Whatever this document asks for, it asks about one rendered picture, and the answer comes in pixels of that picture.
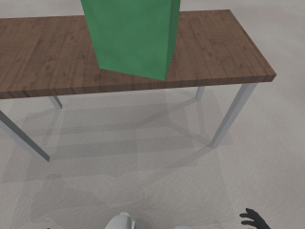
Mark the right robot hand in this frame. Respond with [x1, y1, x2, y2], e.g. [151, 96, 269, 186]
[240, 208, 271, 229]

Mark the robot left shin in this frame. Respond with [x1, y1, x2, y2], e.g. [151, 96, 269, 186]
[120, 212, 130, 217]

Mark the carton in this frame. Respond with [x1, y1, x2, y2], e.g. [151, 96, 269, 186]
[80, 0, 181, 81]

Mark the table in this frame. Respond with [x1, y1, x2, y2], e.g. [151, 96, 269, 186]
[0, 10, 276, 163]

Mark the robot left thigh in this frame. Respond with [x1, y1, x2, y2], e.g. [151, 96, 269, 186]
[105, 215, 135, 229]

